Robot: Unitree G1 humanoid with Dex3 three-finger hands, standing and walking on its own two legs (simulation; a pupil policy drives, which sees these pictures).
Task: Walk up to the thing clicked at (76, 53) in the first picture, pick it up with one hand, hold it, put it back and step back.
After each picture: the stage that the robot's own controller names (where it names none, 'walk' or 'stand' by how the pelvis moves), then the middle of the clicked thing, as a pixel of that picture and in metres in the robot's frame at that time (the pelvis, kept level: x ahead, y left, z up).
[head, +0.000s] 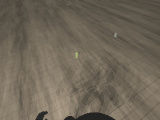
stand; (76, 55) +1.33 +0.28 -0.72
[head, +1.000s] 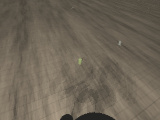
walk; (79, 61) +1.20 +0.12 -0.71
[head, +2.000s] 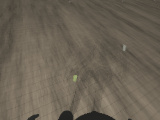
walk; (75, 78) +0.70 +0.14 -0.71
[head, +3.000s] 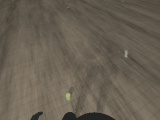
walk; (68, 96) +0.42 +0.24 -0.71
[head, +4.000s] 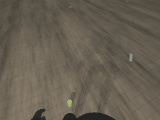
stand; (69, 103) +0.33 +0.21 -0.71
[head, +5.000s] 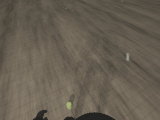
stand; (69, 105) +0.31 +0.21 -0.72
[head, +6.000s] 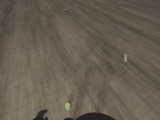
stand; (67, 106) +0.31 +0.22 -0.73
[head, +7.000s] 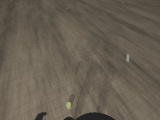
stand; (68, 105) +0.31 +0.21 -0.73
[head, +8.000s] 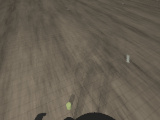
stand; (68, 106) +0.32 +0.20 -0.73
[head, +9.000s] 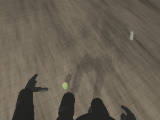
go down; (65, 85) +0.35 +0.21 -0.59
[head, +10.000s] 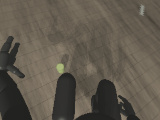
go down; (60, 68) +0.39 +0.25 -0.31
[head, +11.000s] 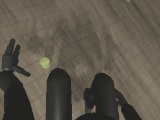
close in; (45, 63) +0.38 +0.28 -0.25
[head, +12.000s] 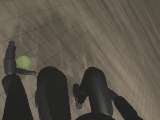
close; (23, 63) +0.36 +0.29 -0.21
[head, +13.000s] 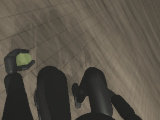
close; (23, 61) +0.37 +0.30 -0.22
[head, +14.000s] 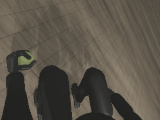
lift; (24, 60) +0.36 +0.30 -0.23
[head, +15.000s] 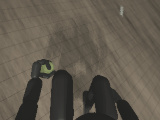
lift; (46, 69) +0.31 +0.28 -0.13
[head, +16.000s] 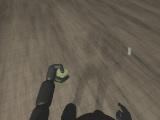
lift; (61, 77) +0.32 +0.18 +0.03
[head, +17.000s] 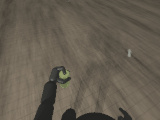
hold; (64, 79) +0.31 +0.17 +0.00
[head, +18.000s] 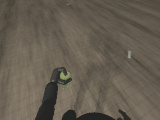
hold; (65, 79) +0.31 +0.17 +0.00
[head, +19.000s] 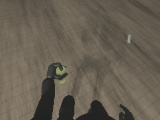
crouch; (61, 74) +0.35 +0.19 -0.06
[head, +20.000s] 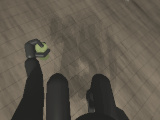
lower; (42, 52) +0.46 +0.28 -0.09
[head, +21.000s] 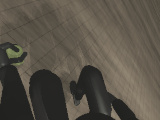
lower; (16, 55) +0.41 +0.30 -0.22
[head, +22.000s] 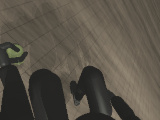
lower; (16, 55) +0.41 +0.30 -0.22
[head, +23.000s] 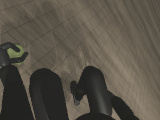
lower; (17, 55) +0.40 +0.31 -0.22
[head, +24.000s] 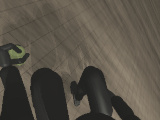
lower; (18, 56) +0.40 +0.31 -0.22
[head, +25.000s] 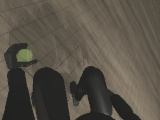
open; (23, 58) +0.39 +0.28 -0.22
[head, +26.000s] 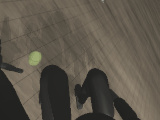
stand; (34, 58) +0.38 +0.27 -0.23
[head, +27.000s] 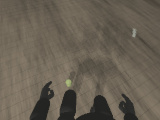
walk; (68, 83) +0.39 +0.20 -0.54
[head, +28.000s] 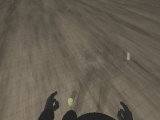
stand; (70, 101) +0.37 +0.18 -0.67
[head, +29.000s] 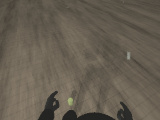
stand; (70, 101) +0.36 +0.18 -0.67
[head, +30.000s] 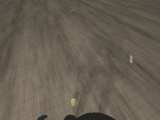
stand; (73, 102) +0.38 +0.17 -0.72
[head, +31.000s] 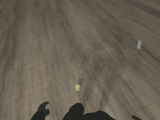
walk; (77, 87) +0.44 +0.18 -0.70
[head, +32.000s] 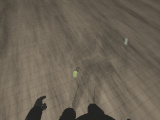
walk; (75, 74) +0.66 +0.13 -0.71
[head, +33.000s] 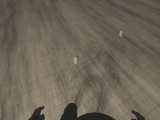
stand; (75, 60) +0.98 +0.25 -0.69
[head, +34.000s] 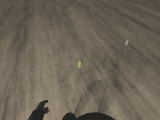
stand; (79, 64) +1.00 +0.16 -0.71
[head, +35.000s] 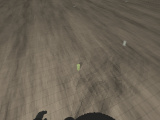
stand; (78, 67) +1.00 +0.19 -0.72
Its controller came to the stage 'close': yes
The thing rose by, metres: 0.71
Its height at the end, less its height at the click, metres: +0.00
